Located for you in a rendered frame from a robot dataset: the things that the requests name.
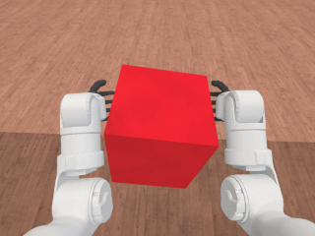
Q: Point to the robot right hand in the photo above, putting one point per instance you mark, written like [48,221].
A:
[223,89]

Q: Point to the left robot forearm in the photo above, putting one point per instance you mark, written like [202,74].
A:
[80,128]

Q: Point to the right robot upper arm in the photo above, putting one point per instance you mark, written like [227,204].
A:
[255,202]

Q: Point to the carton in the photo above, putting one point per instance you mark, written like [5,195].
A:
[161,128]

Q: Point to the robot left hand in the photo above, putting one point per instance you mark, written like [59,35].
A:
[95,87]

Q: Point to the right robot forearm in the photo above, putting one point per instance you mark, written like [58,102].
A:
[243,113]

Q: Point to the left robot upper arm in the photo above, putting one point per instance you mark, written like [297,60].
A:
[79,207]

